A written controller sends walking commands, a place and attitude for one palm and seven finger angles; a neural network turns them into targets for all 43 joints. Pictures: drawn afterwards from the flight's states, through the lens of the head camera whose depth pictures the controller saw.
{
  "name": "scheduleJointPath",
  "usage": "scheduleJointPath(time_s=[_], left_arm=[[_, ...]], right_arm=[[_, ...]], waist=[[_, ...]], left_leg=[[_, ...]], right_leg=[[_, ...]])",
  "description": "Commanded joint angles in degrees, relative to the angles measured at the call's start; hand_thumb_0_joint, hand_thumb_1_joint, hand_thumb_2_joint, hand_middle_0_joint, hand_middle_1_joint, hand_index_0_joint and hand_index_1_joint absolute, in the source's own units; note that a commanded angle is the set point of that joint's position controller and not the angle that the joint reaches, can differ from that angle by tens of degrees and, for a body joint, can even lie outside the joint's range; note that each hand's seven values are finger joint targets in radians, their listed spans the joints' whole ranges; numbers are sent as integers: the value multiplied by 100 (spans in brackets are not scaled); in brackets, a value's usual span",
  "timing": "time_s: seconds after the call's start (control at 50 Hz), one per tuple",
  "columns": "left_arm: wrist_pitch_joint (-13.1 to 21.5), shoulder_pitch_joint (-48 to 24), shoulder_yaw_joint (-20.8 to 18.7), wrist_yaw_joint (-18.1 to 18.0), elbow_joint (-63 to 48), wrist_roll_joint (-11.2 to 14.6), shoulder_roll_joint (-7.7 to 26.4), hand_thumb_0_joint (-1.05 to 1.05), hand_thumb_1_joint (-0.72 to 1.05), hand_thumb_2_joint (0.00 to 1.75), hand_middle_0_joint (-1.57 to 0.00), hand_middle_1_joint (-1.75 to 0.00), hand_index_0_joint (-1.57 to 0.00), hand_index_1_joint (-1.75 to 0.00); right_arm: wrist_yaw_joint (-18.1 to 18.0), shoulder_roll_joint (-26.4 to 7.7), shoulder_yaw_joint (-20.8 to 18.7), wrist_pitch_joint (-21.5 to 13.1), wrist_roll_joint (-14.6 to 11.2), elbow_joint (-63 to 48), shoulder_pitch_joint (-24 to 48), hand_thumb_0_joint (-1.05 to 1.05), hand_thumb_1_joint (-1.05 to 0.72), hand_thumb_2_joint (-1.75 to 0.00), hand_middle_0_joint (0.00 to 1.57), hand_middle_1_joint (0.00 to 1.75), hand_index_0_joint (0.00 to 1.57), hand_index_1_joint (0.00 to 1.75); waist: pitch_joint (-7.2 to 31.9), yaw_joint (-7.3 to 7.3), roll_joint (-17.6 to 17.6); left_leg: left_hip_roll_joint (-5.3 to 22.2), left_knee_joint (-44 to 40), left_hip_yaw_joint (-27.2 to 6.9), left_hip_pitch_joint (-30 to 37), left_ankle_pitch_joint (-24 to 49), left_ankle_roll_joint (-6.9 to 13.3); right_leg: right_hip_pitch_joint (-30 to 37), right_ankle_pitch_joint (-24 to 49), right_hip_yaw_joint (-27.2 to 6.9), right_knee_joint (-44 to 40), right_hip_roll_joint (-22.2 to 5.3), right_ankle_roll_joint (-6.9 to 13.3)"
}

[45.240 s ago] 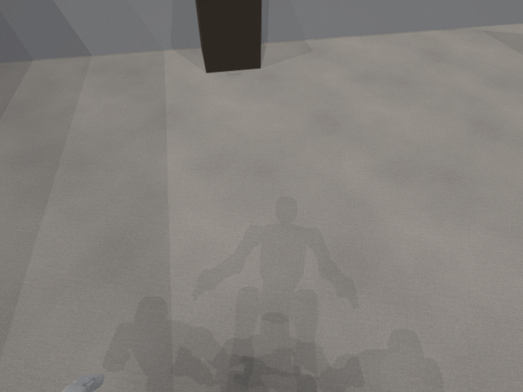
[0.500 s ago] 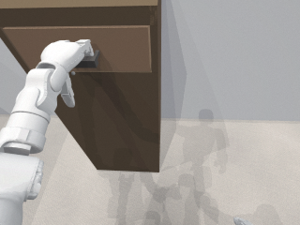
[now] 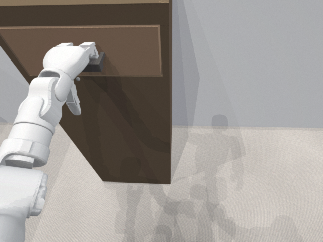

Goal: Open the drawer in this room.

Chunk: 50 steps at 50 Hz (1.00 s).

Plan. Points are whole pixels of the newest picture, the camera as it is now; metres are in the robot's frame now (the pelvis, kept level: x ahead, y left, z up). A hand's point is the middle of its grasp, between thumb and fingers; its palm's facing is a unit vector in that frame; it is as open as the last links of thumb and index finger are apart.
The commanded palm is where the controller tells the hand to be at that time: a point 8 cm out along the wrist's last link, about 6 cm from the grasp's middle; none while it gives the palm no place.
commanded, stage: lower the fingers behind the handle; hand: left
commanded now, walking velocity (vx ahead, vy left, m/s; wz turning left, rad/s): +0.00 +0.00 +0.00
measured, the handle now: (82, 60) +0.51 +0.21 +0.18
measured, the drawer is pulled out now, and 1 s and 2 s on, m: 0.00 0.00 0.10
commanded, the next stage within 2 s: close the thumb around the handle in 0.10 s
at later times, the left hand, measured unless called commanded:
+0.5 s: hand (80, 79) +0.47 +0.21 +0.16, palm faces -0.01 -0.03 -1.00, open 11.3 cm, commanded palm +0.45 +0.22 +0.22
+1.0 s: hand (81, 79) +0.47 +0.21 +0.16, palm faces -0.02 -0.02 -1.00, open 5.6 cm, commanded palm +0.44 +0.22 +0.22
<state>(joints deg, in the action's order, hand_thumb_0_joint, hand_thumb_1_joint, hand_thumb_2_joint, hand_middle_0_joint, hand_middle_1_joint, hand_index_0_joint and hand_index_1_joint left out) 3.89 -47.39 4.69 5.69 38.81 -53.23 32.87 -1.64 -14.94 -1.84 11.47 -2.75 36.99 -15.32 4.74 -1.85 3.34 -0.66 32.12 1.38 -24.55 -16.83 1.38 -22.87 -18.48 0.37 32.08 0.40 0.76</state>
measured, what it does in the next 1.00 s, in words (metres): stands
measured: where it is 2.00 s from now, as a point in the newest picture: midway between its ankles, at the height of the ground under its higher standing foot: outside the picture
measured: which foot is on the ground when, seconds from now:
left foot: down 0.00-1.00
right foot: down 0.00-1.00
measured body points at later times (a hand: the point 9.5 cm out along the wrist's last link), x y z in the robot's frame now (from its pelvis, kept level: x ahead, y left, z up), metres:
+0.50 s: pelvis +0.00 +0.00 +0.00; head +0.05 -0.02 +0.45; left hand +0.46 +0.21 +0.21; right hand +0.09 -0.26 -0.13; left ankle -0.02 +0.11 -0.73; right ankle -0.03 -0.11 -0.73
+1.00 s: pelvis +0.00 +0.00 +0.00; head +0.05 -0.02 +0.45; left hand +0.46 +0.21 +0.21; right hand +0.10 -0.26 -0.13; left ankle -0.02 +0.11 -0.73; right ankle -0.03 -0.11 -0.73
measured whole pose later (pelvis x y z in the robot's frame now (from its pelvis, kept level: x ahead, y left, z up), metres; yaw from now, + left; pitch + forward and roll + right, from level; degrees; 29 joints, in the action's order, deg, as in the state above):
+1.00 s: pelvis +0.00 +0.00 +0.00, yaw +0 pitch +9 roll +0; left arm 2.9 -47.5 5.7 6.1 39.5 -53.8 32.5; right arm -2.1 -15.1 -1.8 11.0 -2.9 37.0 -14.6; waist 4.7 -2.1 3.4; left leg -0.6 32.0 1.2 -24.2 -17.1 1.3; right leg -22.4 -18.8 0.5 31.9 0.5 0.9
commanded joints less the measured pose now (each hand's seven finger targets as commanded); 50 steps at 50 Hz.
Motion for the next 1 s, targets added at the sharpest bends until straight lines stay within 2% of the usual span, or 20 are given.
scheduleJointPath(time_s=[0.0,0.04,0.1,0.18,0.2,0.24,0.26,0.3,0.36,0.4,0.44,0.48,0.54,0.6,0.68,0.74,0.78,0.88,0.9,0.98], left_arm=[[-63,-2657,-586,-211,-1089,-9,1479,0,-50,30,-30,-120,-30,-120],[-96,-2669,-448,-155,-982,23,1329,0,-50,30,-30,-120,-30,-120],[-74,-2778,-666,-150,-876,-10,1659,0,-50,30,-30,-120,-30,-120],[25,-2910,-630,-156,-683,-52,1626,0,-50,30,-30,-120,-30,-120],[50,-3067,-476,-152,-802,-30,1485,0,-44,32,-30,-121,-30,-121],[120,-3133,-508,-168,-957,-21,1503,0,-33,37,-31,-122,-31,-122],[110,-3080,-593,-198,-921,-55,1576,0,-28,40,-32,-122,-32,-122],[91,-3083,-411,-221,-912,-27,1309,0,-16,44,-32,-124,-32,-124],[48,-3006,-589,-238,-879,-38,1536,0,0,52,-34,-125,-34,-125],[-13,-3023,-440,-243,-753,-62,1365,0,12,56,-34,-127,-34,-127],[-16,-3108,-366,-231,-833,-44,1283,0,23,61,-35,-128,-35,-128],[-2,-3149,-460,-259,-996,-83,1412,0,34,66,-36,-129,-36,-129],[10,-3178,-440,-257,-1119,-26,1335,0,51,73,-37,-131,-37,-131],[-67,-3047,-393,-247,-902,-23,1274,0,68,80,-38,-133,-38,-133],[-51,-3100,-312,-259,-1047,-55,1176,0,90,90,-40,-135,-40,-135],[-72,-3125,-345,-216,-946,-15,1224,0,90,90,-40,-135,-40,-135],[-58,-3073,-372,-221,-1081,-29,1255,0,90,90,-40,-135,-40,-135],[9,-2880,-689,-216,-1097,-8,1602,0,90,90,-40,-135,-40,-135],[-4,-2917,-484,-200,-1107,6,1398,0,90,90,-40,-135,-40,-135],[9,-2754,-779,-211,-1100,29,1706,0,90,90,-40,-135,-40,-135]], right_arm=[[-70,-820,-253,-148,27,-666,65,0,-90,-90,20,30,20,30],[-74,-824,-240,-146,6,-673,74,0,-90,-90,20,30,20,30],[-131,-834,-223,-151,7,-650,46,0,-90,-90,20,30,20,30],[-168,-823,-221,-167,7,-605,1,0,-90,-90,20,30,20,30],[-166,-813,-217,-180,9,-629,7,0,-90,-90,20,30,20,30],[-158,-810,-241,-204,29,-644,-27,0,-90,-90,20,30,20,30],[-146,-799,-254,-195,25,-640,-26,0,-90,-90,20,30,20,30],[-126,-785,-257,-204,29,-624,-49,0,-90,-90,20,30,20,30],[-121,-815,-249,-197,34,-644,-15,0,-90,-90,20,30,20,30],[-123,-806,-239,-183,18,-614,3,0,-90,-90,20,30,20,30],[-121,-818,-247,-192,21,-630,-14,0,-90,-90,20,30,20,30],[-114,-804,-264,-197,33,-632,-47,0,-90,-90,20,30,20,30],[-94,-797,-282,-209,37,-630,-66,0,-90,-90,20,30,20,30],[-104,-800,-258,-197,21,-610,-51,0,-90,-90,20,30,20,30],[-91,-774,-276,-210,34,-602,-49,0,-90,-90,20,30,20,30],[-111,-818,-271,-206,25,-575,-62,0,-90,-90,20,30,20,30],[-106,-786,-269,-212,32,-601,-50,0,-90,-90,20,30,20,30],[-124,-796,-260,-193,29,-624,21,0,-90,-90,20,30,20,30],[-119,-784,-239,-196,20,-640,61,0,-90,-90,20,30,20,30],[-129,-806,-241,-198,31,-655,67,0,-90,-90,20,30,20,30]], waist=[[2145,32,-319],[1976,-6,-338],[2031,20,-383],[1957,-47,-314],[2006,-59,-210],[2241,-43,-126],[2237,-27,-95],[2160,-58,-155],[2276,-2,-251],[1998,-54,-230],[2106,-69,-234],[2316,-33,-34],[2403,-52,-138],[2137,-55,-239],[2272,-63,-95],[2182,-109,-350],[2328,-49,-157],[2316,20,-271],[2220,-7,-168],[2266,63,-287]], left_leg=[[-43,-38,-17,1219,2676,171],[-47,-77,-22,1141,2485,164],[-67,-100,-8,1075,2256,176],[-49,-66,-38,1105,2307,167],[-53,-59,-18,1162,2281,163],[-55,-3,-45,1267,2555,165],[-40,-4,-48,1308,2485,153],[-21,7,-69,1345,2569,148],[-47,10,-29,1240,2558,162],[-27,-22,-25,1174,2412,146],[-26,-9,-51,1233,2500,150],[-32,12,-66,1363,2586,151],[-17,49,-79,1434,2838,155],[-24,1,-72,1316,2585,159],[-30,40,-86,1462,2764,163],[-24,21,-69,1358,2689,169],[-37,35,-75,1450,2795,178],[-52,14,-47,1314,2826,185],[-67,-3,-36,1293,2732,176],[-67,-16,-21,1225,2796,186]], right_leg=[[810,2396,27,-218,137,122],[768,2207,40,-281,131,137],[854,2170,-3,-281,116,115],[676,2101,28,-243,129,128],[630,2071,9,-254,123,120],[710,2205,3,-212,127,145],[630,2121,9,-205,141,133],[512,2101,52,-193,151,137],[726,2257,5,-188,132,123],[550,2107,46,-212,137,128],[581,2102,46,-216,143,146],[597,2139,29,-179,150,146],[661,2262,41,-180,156,152],[573,2160,57,-205,162,133],[562,2240,46,-184,164,145],[636,2269,48,-229,153,138],[664,2367,24,-188,147,137],[902,2563,0,-183,134,121],[829,2494,4,-193,126,118],[1016,2644,-6,-195,116,113]])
